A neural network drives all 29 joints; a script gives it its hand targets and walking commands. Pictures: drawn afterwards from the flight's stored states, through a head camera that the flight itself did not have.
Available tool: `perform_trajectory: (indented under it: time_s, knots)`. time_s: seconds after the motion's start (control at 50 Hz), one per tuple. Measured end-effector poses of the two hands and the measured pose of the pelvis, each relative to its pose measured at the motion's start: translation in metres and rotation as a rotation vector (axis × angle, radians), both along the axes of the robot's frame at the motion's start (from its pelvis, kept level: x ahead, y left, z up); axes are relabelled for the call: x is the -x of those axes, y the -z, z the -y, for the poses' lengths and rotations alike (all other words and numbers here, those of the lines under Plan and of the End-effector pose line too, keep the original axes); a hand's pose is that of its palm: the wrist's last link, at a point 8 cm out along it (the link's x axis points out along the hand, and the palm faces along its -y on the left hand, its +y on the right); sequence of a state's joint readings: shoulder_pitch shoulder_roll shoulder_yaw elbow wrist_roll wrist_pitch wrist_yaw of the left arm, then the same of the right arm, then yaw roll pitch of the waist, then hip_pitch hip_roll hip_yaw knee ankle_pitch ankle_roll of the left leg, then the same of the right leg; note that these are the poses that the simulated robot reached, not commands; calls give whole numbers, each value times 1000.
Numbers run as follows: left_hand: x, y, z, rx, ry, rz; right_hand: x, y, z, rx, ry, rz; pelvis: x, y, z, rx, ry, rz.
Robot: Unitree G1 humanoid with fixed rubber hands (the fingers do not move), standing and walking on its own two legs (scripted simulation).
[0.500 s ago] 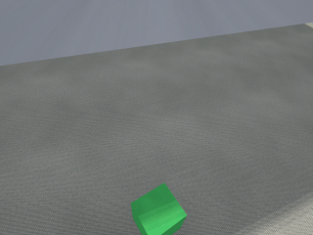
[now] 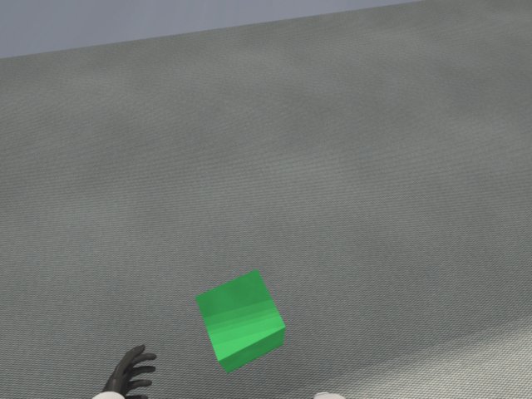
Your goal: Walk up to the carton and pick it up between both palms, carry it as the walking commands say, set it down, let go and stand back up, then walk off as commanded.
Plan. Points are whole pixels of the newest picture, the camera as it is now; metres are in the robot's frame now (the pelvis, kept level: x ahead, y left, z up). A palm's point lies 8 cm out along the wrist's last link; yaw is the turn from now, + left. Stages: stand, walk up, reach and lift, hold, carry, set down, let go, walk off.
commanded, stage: walk up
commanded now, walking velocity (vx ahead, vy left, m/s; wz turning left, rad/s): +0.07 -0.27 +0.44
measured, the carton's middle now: (242, 322) +0.41 +0.04 -0.63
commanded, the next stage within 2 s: none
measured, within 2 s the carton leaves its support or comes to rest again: neither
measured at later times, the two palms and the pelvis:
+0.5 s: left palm out of the picture -0.13 +0.11 -0.14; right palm (457, 380) +0.14 -0.31 -0.10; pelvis -0.01 -0.10 +0.02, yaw +12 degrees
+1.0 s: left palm out of the picture -0.01 +0.19 -0.14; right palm out of the picture +0.04 -0.27 -0.12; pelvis +0.01 -0.05 +0.01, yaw +14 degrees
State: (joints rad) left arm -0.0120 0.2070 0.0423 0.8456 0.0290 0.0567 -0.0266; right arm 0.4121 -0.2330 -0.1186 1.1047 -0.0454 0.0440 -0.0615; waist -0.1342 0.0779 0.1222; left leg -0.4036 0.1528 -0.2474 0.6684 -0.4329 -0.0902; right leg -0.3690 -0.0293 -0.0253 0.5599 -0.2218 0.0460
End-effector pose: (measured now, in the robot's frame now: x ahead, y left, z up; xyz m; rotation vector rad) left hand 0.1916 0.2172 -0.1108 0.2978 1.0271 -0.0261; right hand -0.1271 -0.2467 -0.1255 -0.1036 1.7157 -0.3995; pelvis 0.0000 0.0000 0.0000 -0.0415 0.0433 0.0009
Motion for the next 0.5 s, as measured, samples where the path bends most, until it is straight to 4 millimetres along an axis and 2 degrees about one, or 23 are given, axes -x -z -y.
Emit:
perform_trajectory:
  time_s: [0.06,0.14,0.24,0.32,0.36,0.4,0.46,0.5]
  knots:
    - [38,-2,22,0,-62,-39,-47,13,40,8,-92,84,5,-3,20,-9,-47,13]
    - [93,0,41,10,-197,-94,-123,14,72,-8,-209,250,7,-8,45,-2,-104,23]
    - [157,13,55,12,-350,-149,-210,1,84,-23,-349,419,8,-8,73,14,-167,29]
    - [215,26,66,26,-459,-216,-261,-12,78,-36,-467,510,13,-5,89,14,-198,31]
    - [247,33,72,38,-508,-269,-277,-18,71,-42,-522,534,17,-5,95,12,-213,29]
    - [278,37,80,57,-549,-334,-282,-25,64,-51,-565,540,20,-7,100,-8,-223,30]
    - [312,31,96,93,-586,-423,-274,-33,60,-67,-577,534,16,-15,100,-36,-214,33]
    - [323,27,104,109,-589,-457,-266,-28,59,-70,-571,513,13,-16,97,-45,-212,38]
